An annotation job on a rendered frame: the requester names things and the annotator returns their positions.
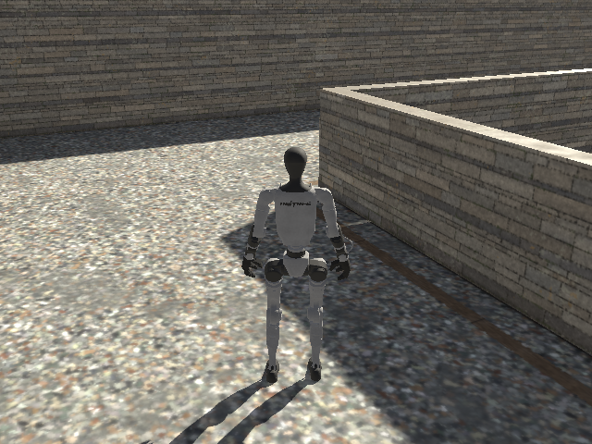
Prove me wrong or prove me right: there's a robot right shin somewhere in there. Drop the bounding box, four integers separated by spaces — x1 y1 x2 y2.
310 306 323 368

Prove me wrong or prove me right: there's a right robot upper arm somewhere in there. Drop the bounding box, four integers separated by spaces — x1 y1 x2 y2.
314 187 340 238

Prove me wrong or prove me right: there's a left robot forearm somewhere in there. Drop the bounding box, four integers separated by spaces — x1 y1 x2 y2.
244 224 262 260

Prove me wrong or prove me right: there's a robot left hand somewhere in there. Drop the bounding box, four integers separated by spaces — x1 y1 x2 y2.
241 256 263 278

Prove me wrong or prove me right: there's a right robot thigh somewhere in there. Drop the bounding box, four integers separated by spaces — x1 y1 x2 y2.
307 258 327 323

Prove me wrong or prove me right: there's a left robot upper arm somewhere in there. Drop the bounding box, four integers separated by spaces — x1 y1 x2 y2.
253 187 277 238

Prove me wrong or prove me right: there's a right robot forearm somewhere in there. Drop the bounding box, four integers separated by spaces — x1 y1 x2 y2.
330 224 349 262

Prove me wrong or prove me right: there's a robot right hand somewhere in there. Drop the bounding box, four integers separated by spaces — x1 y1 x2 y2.
329 258 351 280

